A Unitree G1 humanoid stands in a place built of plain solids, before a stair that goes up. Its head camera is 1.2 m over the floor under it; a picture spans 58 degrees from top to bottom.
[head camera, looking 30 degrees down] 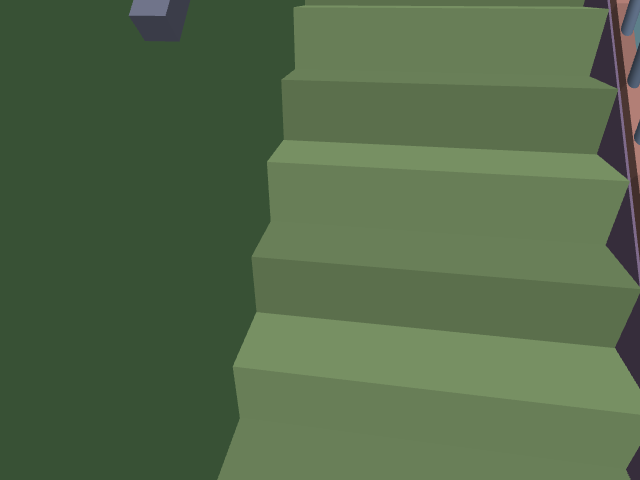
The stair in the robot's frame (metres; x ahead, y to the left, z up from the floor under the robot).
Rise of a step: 0.19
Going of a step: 0.21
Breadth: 0.97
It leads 9 degrees to the right of straight ahead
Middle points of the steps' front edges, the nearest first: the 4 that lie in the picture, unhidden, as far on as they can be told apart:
0.71 -0.26 0.38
0.92 -0.30 0.58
1.13 -0.33 0.77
1.34 -0.36 0.96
